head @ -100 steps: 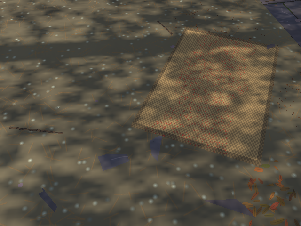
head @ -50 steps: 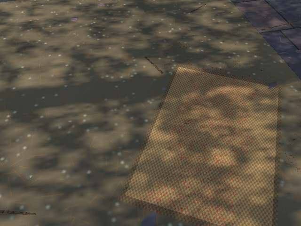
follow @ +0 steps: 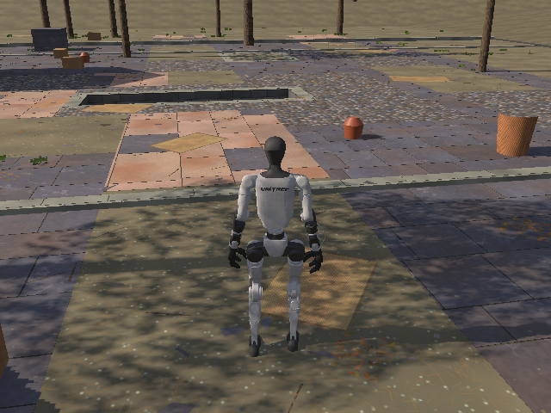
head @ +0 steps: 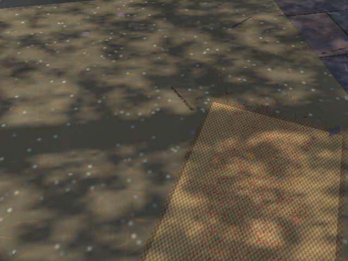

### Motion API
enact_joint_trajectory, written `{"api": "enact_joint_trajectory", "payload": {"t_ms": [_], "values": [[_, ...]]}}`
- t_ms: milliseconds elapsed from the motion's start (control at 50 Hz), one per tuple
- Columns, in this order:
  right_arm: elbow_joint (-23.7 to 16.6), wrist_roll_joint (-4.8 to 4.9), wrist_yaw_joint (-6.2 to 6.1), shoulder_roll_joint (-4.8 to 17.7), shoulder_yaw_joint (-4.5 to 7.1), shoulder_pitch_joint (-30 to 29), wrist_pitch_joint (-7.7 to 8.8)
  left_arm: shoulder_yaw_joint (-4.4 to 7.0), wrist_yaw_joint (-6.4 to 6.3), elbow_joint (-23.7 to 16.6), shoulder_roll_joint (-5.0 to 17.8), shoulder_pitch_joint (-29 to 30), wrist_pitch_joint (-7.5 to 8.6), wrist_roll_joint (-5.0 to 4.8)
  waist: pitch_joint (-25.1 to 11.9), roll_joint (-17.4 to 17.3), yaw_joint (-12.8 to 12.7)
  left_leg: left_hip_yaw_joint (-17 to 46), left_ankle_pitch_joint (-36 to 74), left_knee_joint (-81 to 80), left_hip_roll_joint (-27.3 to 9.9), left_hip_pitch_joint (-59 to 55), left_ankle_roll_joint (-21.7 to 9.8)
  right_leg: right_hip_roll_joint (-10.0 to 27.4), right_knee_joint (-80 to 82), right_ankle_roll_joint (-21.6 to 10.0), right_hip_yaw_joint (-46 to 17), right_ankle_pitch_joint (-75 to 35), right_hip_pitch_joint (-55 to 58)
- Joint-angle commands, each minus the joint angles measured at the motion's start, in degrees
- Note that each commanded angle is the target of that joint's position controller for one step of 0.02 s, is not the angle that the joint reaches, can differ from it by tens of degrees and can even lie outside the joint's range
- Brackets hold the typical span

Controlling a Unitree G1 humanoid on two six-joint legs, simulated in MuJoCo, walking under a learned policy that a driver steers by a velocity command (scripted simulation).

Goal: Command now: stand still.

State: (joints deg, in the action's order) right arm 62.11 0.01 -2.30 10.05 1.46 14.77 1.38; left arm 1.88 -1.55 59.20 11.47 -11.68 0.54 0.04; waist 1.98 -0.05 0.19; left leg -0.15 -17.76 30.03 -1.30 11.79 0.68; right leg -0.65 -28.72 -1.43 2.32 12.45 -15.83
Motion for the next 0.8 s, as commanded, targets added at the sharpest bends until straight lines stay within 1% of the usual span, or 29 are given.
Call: {"api": "enact_joint_trajectory", "payload": {"t_ms": [20,180,420,440,460,480,500,520,540,560,580,600,620,640,660,680,700,720,740,760,780,800], "values": [[-0.8,0.02,-0.19,5.7,0.91,3.3,0.1,0.82,-0.28,-1.2,4.8,-1.2,0.17,-0.11,-1.8,-0.1,0.0,1.1,11.1,-5.1,-1.3,3.0,-1.8,2.4,3.1,-1.9,-2.5,-10.5,5.3],[-0.1,-0.04,-0.31,4.8,0.83,3.4,-0.29,0.92,-0.6,0.2,4.6,-0.8,-0.26,-0.2,-0.5,-0.3,-0.1,0.6,10.1,-5.8,-0.8,2.8,-1.6,2.6,3.3,-1.7,-2.8,-9.6,5.5],[0.9,-0.09,-0.53,4.1,0.74,4.2,-0.36,0.9,-0.74,2.0,3.9,-0.6,-0.37,-0.18,0.6,-0.2,-0.2,0.2,6.6,-6.8,-0.4,3.2,-1.4,2.6,4.4,-1.5,-3.0,-5.6,5.0],[1.6,-0.02,-0.55,3.6,0.68,5.6,-0.43,0.85,-0.76,2.8,3.5,-1.7,-0.44,-0.18,-0.6,0.0,-0.2,-0.6,0.5,-6.8,0.3,2.7,-1.7,2.0,4.7,-1.7,-2.5,1.6,5.4],[1.7,0.38,-0.67,4.3,0.97,6.1,-0.53,1.28,-0.86,3.1,4.6,-2.2,-0.58,-0.64,0.3,0.1,-0.3,-1.3,-8.2,-5.7,1.2,4.0,-2.6,1.3,4.3,-2.4,-2.1,12.9,4.2],[1.2,0.61,-0.81,5.0,1.22,5.7,-0.48,1.65,-0.95,3.0,5.5,-2.6,-0.55,-0.99,2.2,0.4,-0.4,-1.1,-16.0,-4.8,1.3,6.3,-3.7,1.6,4.7,-3.3,-3.0,22.9,1.7],[0.5,0.8,-0.9,4.9,1.25,5.4,-0.13,1.81,-0.96,2.7,5.9,-2.6,-0.18,-1.2,4.6,1.2,-0.5,-0.6,-20.7,-4.1,0.8,8.8,-4.7,3.0,5.9,-4.4,-5.1,29.2,-0.5],[0.0,1.02,-0.83,4.4,1.16,5.2,0.57,1.9,-0.82,2.5,5.9,-3.2,0.52,-1.48,6.0,2.2,-0.7,0.1,-21.4,-2.8,0.3,11.1,-5.3,4.9,7.1,-5.5,-8.0,31.8,-1.0],[-0.6,1.15,-0.59,3.7,1.07,4.6,1.41,2.14,-0.6,2.7,6.3,-4.8,1.33,-1.72,6.4,3.3,-1.4,0.1,-19.3,-0.6,0.0,13.2,-5.5,7.2,8.4,-6.9,-11.6,32.5,0.3],[-1.1,1.11,-0.26,2.9,0.99,3.9,2.18,2.5,-0.32,3.0,7.1,-6.8,2.02,-1.82,5.7,4.9,-2.0,-0.9,-15.8,2.7,0.2,15.0,-5.4,10.3,10.5,-8.5,-16.2,33.1,2.4],[-1.7,1.11,0.18,2.0,0.87,3.4,2.77,2.89,-0.08,3.4,8.2,-8.5,2.49,-1.82,4.6,7.3,-2.2,-2.6,-11.5,6.8,1.0,15.6,-5.3,14.0,13.5,-10.6,-22.1,34.3,4.0],[-2.0,1.18,0.62,1.6,0.88,3.3,3.13,3.15,0.06,3.3,8.9,-9.0,2.77,-1.68,3.6,8.8,-1.8,-2.9,-8.6,10.0,1.2,13.9,-5.8,17.0,16.4,-12.4,-27.1,35.0,3.0],[-1.9,1.21,0.97,1.8,1.04,3.9,3.34,3.18,0.09,2.5,9.0,-7.3,2.97,-1.53,3.5,8.5,-0.7,-2.3,-8.0,11.1,0.6,10.5,-6.8,18.0,17.8,-12.7,-28.4,34.4,-0.7],[-1.3,1.29,1.15,1.6,1.13,6.2,3.53,3.11,0.17,1.1,9.1,-3.7,3.06,-1.66,3.7,8.1,1.6,-2.2,-8.3,8.4,0.4,5.4,-7.9,17.0,17.7,-11.6,-26.0,32.8,-5.2],[0.1,1.38,1.08,1.2,1.16,10.0,3.66,2.97,0.34,-0.7,9.0,1.2,2.96,-2.16,4.6,7.3,4.5,-2.5,-8.3,0.9,0.8,-2.3,-9.1,13.7,15.9,-9.2,-20.2,30.2,-11.3],[2.1,1.14,0.85,2.2,1.55,15.1,3.69,2.65,0.48,-2.4,7.8,5.4,2.95,-2.53,5.4,4.2,6.9,0.5,-7.7,-6.0,-0.4,-10.0,-9.6,8.9,8.6,-6.2,-13.0,24.9,-17.9],[4.1,1.16,0.55,7.6,3.07,22.5,3.97,1.74,0.69,-4.2,3.9,8.3,3.56,-2.78,4.1,-8.0,8.8,15.7,-15.1,-14.4,-9.7,-17.2,-12.5,2.0,-9.3,-2.0,-2.0,16.2,-26.4],[4.2,1.1,1.16,13.5,4.41,26.1,4.63,1.22,0.8,-6.8,2.8,10.3,4.93,-2.64,4.8,-19.0,9.4,35.4,-16.0,-21.9,-21.0,-21.4,-17.8,-1.2,-22.4,-1.2,1.3,16.8,-36.1],[3.3,-0.14,1.2,9.7,3.25,23.5,5.41,1.8,0.98,-6.5,5.3,10.7,5.64,-2.57,6.0,-10.9,7.3,37.0,-11.6,-20.5,-22.2,-21.0,-17.9,2.2,-32.4,-2.1,-3.9,16.1,-40.3],[2.0,-0.18,1.48,7.4,2.56,20.5,5.94,1.77,1.54,-5.1,5.1,7.0,6.01,-2.65,5.3,-6.9,4.7,31.5,-6.4,-19.2,-20.0,-22.1,-16.0,3.7,-36.8,-3.1,-5.3,11.1,-42.1],[0.9,0.24,1.99,7.2,2.3,17.7,6.01,1.83,1.84,-4.0,5.0,5.0,6.2,-2.27,4.0,-4.9,3.1,26.2,-1.6,-19.3,-17.9,-22.0,-14.2,4.9,-38.0,-3.6,-4.8,7.0,-41.8],[0.1,0.57,2.29,6.5,1.86,15.8,5.68,2.06,2.05,-4.0,5.5,5.3,6.3,-1.86,4.3,-3.7,2.3,21.7,4.5,-20.1,-16.9,-20.7,-12.7,6.2,-36.5,-3.5,-4.7,3.8,-41.1]]}}
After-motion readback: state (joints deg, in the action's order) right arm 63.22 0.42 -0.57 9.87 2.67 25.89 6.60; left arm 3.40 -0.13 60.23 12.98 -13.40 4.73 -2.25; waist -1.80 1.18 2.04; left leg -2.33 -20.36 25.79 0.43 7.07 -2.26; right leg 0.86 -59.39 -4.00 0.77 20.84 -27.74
